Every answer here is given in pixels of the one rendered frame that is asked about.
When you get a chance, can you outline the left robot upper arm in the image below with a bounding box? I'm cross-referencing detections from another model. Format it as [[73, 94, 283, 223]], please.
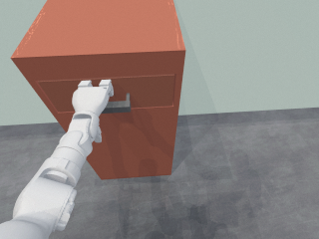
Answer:
[[0, 176, 77, 239]]

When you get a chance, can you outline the left robot forearm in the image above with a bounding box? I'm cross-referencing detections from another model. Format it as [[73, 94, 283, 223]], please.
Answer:
[[12, 111, 100, 219]]

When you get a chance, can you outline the handle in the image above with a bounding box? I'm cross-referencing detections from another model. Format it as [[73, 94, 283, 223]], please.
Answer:
[[101, 93, 132, 114]]

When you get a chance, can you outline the cabinet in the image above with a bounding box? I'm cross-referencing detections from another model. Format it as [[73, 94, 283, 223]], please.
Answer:
[[11, 0, 186, 180]]

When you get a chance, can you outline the drawer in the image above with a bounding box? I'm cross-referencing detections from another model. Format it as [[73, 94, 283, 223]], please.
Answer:
[[38, 74, 174, 113]]

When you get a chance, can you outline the robot left hand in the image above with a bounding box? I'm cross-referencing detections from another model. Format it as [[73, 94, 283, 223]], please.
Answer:
[[72, 79, 114, 143]]

